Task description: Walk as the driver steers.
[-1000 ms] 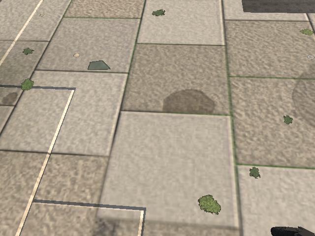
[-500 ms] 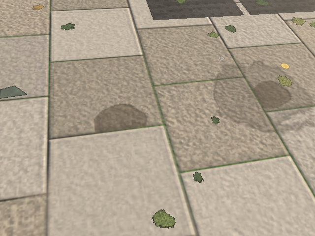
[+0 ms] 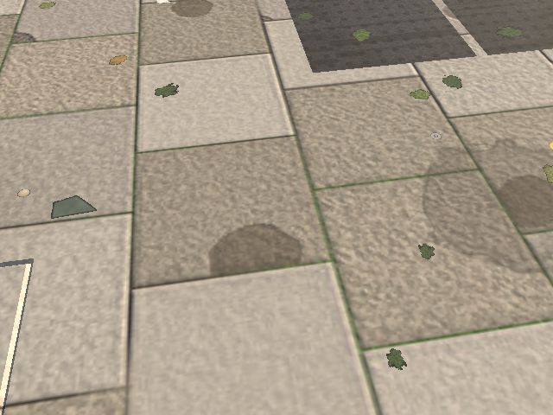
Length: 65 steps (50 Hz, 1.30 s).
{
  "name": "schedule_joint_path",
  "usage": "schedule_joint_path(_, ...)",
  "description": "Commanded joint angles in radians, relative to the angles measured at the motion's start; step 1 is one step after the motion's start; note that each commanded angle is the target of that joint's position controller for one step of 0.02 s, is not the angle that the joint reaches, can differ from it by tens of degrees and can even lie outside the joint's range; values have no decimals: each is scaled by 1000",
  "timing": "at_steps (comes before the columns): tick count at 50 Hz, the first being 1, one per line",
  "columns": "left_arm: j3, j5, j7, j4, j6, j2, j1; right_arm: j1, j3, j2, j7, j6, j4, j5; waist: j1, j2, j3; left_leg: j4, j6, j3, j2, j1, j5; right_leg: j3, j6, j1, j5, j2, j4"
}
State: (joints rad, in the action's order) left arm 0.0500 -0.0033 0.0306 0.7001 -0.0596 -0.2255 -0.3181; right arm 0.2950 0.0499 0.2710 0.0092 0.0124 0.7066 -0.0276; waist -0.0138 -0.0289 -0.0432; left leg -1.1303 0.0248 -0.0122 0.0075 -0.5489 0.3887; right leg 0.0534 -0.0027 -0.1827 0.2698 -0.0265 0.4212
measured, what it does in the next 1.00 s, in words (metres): walks ahead: left foot, then right foot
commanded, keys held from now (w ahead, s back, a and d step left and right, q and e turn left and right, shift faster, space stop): w+q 0.50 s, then w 0.02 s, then w+e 0.48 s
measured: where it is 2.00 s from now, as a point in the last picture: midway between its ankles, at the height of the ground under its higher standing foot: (236, 235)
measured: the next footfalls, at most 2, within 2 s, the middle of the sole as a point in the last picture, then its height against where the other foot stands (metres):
left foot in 0.20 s outside the picture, level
right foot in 0.72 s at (253, 397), level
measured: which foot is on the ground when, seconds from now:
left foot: up 0.00-0.18, down 0.20-0.72, up 0.74-1.00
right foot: down 0.00-0.20, up 0.22-0.70, down 0.72-1.00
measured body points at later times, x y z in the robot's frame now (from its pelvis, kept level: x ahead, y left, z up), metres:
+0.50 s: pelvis +0.21 +0.11 +0.01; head +0.22 +0.15 +0.46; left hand +0.35 +0.41 -0.08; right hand +0.31 -0.14 -0.09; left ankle +0.13 +0.16 -0.74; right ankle +0.41 -0.03 -0.66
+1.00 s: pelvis +0.53 +0.17 +0.00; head +0.57 +0.17 +0.45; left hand +0.52 +0.45 -0.11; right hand +0.79 -0.02 -0.07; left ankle +0.60 +0.36 -0.67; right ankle +0.55 +0.10 -0.74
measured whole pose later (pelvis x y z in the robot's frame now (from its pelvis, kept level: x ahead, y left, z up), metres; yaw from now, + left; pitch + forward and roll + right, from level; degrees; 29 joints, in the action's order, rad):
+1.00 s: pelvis +0.53 +0.17 +0.00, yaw +11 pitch +2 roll -1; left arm 0.05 -0.02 -0.01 0.77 -0.07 -0.26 -0.36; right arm 0.11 0.02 0.27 -0.01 0.10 0.60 0.03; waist -0.06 -0.04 0.03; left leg -0.95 -0.05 -0.09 0.09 -0.67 0.22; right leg -0.08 -0.10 -0.19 0.15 0.14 0.31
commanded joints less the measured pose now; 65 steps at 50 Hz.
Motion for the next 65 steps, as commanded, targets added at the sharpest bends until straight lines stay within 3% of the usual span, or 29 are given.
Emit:
schedule_joint_path(1,36,1,-5,-52,-33,-128,69,-101,6,34,20,24,-107,2,-3,165,83,84,-16,-22,86,-176,-120,-179,-175,60,105,-237,-275)
schedule_joint_path(7,68,-32,-37,0,-28,-236,61,-106,0,53,41,11,-134,6,-6,126,109,430,41,94,76,89,-113,-52,-167,-5,105,-274,-243)
schedule_joint_path(9,60,-26,-42,7,-21,-222,76,28,28,90,33,8,-92,10,62,80,74,487,75,160,0,301,-138,26,-128,-81,6,-232,-73)
schedule_joint_path(10,42,-8,-42,9,-17,-174,65,173,65,152,25,9,-54,5,123,7,-2,521,104,130,-35,476,-125,104,-88,-124,-145,-159,193)
schedule_joint_path(11,19,20,-35,-43,-19,-107,106,279,100,291,8,11,-55,0,154,-264,-27,708,215,-301,186,622,31,157,6,-380,33,-44,610)
schedule_joint_path(12,8,8,-31,-104,-40,-92,129,251,86,308,14,32,-96,3,106,-351,-111,954,335,-818,315,710,301,-66,24,-603,265,81,838)
schedule_joint_path(13,24,-34,-44,-99,-60,-161,159,191,62,226,17,50,-112,9,107,-218,-56,986,318,-785,351,688,350,-136,3,-704,197,13,940)
schedule_joint_path(14,24,-42,-51,-98,-75,-172,176,163,50,184,17,60,-119,21,94,-152,-9,941,292,-670,324,625,276,-128,-27,-719,112,-31,940)
schedule_joint_path(16,25,0,-43,-80,-83,-155,175,80,35,146,14,61,-133,33,42,-47,30,919,239,-468,234,476,40,-132,-38,-623,-34,-82,805)
schedule_joint_path(20,29,12,-40,-64,-58,-143,200,91,26,125,-7,74,-114,24,26,-26,56,956,236,-336,175,438,-179,-111,-2,-597,-137,-58,649)
schedule_joint_path(25,9,6,-54,-102,-65,-91,401,148,32,130,-29,64,-63,15,74,-55,105,949,183,-237,112,391,-333,-78,43,-530,-366,7,269)
schedule_joint_path(32,10,-15,-95,-121,-84,-114,484,192,40,142,-32,50,11,14,107,-84,131,908,148,-202,194,602,-503,-42,-34,-477,-402,13,40)
schedule_joint_path(34,27,-13,-94,-102,-81,-149,402,178,47,162,-35,42,14,21,67,-116,58,785,126,-166,192,687,-894,3,-78,-376,-290,60,50)
schedule_joint_path(36,50,-9,-75,-47,-68,-203,156,139,45,174,-36,30,7,31,-64,-111,-109,463,84,-101,142,636,-1170,20,-144,-45,-298,77,52)
schedule_joint_path(37,54,6,-67,-23,-61,-254,-33,138,26,124,-39,32,-18,55,-118,21,-265,153,62,-91,94,390,-840,-224,-215,303,-351,-111,123)
schedule_joint_path(38,71,0,-76,9,-63,-307,-91,316,-9,10,-23,44,-12,45,-15,348,-393,-238,-34,-94,-116,-32,117,-779,-424,667,-145,-348,36)
schedule_joint_path(39,54,-27,-74,7,-57,-208,-84,228,0,103,-21,67,-20,31,-75,232,-351,-325,-25,-163,-75,-150,122,-882,-380,640,27,-301,-91)
schedule_joint_path(40,45,-24,-61,-11,-49,-181,-6,65,12,154,-14,87,-66,6,-87,148,-187,-306,-13,-155,-18,-203,29,-708,-324,490,11,-270,-110)
schedule_joint_path(41,41,-12,-55,-24,-42,-182,45,-25,5,147,-16,106,-92,17,-66,20,-101,-241,-5,-128,15,-170,-37,-610,-293,321,-93,-228,-139)
schedule_joint_path(42,40,-4,-53,-34,-39,-185,73,-60,9,139,-16,118,-109,34,-32,-17,-34,-175,-15,-111,35,-159,-64,-550,-295,209,-202,-192,-157)
schedule_joint_path(46,33,-10,-46,-31,-38,-166,73,-24,1,93,-16,97,-117,52,44,60,8,22,-59,-81,81,-93,-80,-423,-308,24,-365,-120,-212)
schedule_joint_path(52,48,-27,-22,4,-13,-215,-20,-266,-22,42,-14,99,-173,46,-42,85,38,459,-99,-34,10,46,-431,-313,-228,-131,-323,-33,-185)
schedule_joint_path(57,52,-34,-11,15,10,-213,-62,-323,9,100,-3,114,-189,21,-42,123,21,631,-70,-86,-20,125,-388,-455,-184,1,-184,-82,-61)
schedule_joint_path(59,50,-28,-12,2,16,-197,-34,-218,32,127,-6,120,-163,21,21,139,-12,696,-22,-69,-17,277,-344,-466,-148,1,-242,-60,48)
schedule_joint_path(60,36,-17,-18,-13,13,-154,-27,-102,47,161,-12,124,-151,34,79,111,-107,686,32,-121,67,475,-320,-418,-116,-59,-233,-13,225)
schedule_joint_path(61,12,10,-20,-35,8,-79,-66,59,62,223,-20,117,-137,38,114,-53,-259,666,97,-333,267,744,-305,-299,-77,-208,89,74,522)
schedule_joint_path(62,4,-34,-22,-59,-1,-85,-193,96,73,266,-8,104,-93,40,47,-394,-315,778,257,-811,451,919,-25,-219,-39,-537,344,119,788)
schedule_joint_path(63,26,-47,-17,-27,3,-183,-160,49,54,158,-7,101,-121,33,74,-205,-201,822,230,-788,413,828,130,-246,-20,-620,263,46,897)
schedule_joint_path(65,37,-25,-19,-57,15,-199,9,-25,33,100,-9,93,-120,38,76,-24,-23,843,167,-469,314,594,-80,-199,-4,-593,97,-13,889)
